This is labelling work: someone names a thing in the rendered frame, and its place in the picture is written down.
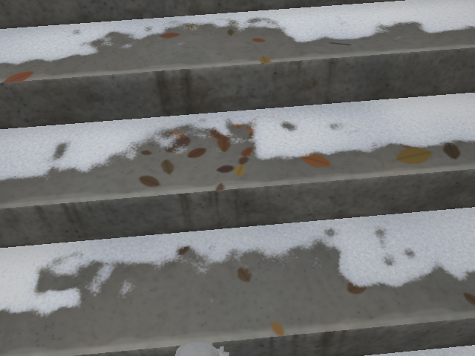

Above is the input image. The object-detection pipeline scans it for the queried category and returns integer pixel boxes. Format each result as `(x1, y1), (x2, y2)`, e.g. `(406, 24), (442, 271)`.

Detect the robot left thigh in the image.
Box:
(176, 341), (229, 356)

